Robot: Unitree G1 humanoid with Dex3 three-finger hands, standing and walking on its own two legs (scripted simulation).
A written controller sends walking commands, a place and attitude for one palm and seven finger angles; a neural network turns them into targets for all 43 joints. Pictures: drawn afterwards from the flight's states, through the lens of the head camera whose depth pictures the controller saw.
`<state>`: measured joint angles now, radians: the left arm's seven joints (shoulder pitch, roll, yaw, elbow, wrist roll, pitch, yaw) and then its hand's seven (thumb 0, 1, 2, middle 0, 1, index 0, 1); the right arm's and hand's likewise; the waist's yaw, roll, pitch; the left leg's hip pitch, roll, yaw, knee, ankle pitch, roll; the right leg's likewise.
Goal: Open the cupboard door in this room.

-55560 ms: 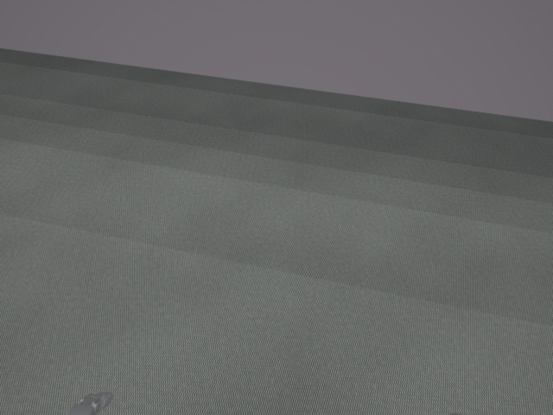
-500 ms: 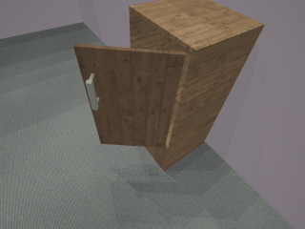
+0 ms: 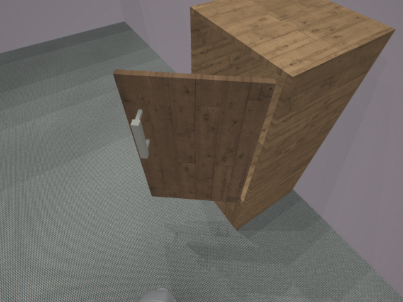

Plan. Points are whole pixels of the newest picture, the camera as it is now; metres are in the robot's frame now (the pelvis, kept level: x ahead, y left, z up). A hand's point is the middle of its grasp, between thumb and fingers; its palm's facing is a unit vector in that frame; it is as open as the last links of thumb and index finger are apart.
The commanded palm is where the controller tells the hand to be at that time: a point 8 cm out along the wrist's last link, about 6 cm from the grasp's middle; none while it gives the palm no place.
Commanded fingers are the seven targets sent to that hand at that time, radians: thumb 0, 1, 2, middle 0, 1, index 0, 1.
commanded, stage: come to a stop and stand still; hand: left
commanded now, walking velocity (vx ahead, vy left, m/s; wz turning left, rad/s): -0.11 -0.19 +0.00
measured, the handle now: (142, 134) +0.50 +0.22 -0.03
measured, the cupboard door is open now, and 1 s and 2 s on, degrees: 52 52 52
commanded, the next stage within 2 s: look again from close up in 1.34 s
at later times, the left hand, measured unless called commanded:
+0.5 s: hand out of the picture -0.01 +0.17 -0.16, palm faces +0.06 -0.98 -0.21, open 7.3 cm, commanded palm none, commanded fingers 0.00 0.90 0.90 -0.20 -0.30 -0.20 -0.30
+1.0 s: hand out of the picture -0.03 +0.20 -0.18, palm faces +0.01 -0.98 -0.19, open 7.4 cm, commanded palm none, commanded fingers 0.00 0.90 0.90 -0.20 -0.30 -0.20 -0.30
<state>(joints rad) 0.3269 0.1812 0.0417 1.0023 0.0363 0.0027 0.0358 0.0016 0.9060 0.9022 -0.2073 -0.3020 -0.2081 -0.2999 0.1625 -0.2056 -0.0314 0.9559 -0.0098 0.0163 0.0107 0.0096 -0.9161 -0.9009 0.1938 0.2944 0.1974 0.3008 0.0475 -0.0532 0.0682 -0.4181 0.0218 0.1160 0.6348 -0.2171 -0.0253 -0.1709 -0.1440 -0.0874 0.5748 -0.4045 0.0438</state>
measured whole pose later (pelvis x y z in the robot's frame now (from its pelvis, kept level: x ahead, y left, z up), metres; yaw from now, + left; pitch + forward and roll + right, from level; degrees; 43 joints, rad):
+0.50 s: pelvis -0.03 +0.00 +0.01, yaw +0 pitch +0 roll +1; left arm 0.33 0.14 0.03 1.00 0.03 0.02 0.03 0.00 0.91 0.90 -0.20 -0.30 -0.20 -0.30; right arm 0.28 -0.18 -0.03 1.04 -0.03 0.05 0.00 0.00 -0.91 -0.90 0.20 0.29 0.20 0.30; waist 0.00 0.01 -0.03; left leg -0.43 0.04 0.06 0.68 -0.33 0.00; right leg -0.17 0.00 -0.08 0.47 -0.31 -0.04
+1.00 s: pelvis -0.03 +0.03 +0.00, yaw +0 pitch -1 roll -1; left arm 0.31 0.14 0.00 1.07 0.02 -0.01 0.05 0.00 0.91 0.90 -0.21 -0.30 -0.21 -0.30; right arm 0.28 -0.17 -0.01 1.02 -0.02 -0.02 -0.02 0.02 -0.94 -0.90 0.20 0.29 0.20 0.30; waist -0.01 0.01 0.03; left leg -0.28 0.00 0.08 0.58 -0.29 0.05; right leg -0.19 -0.02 -0.06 0.52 -0.32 0.00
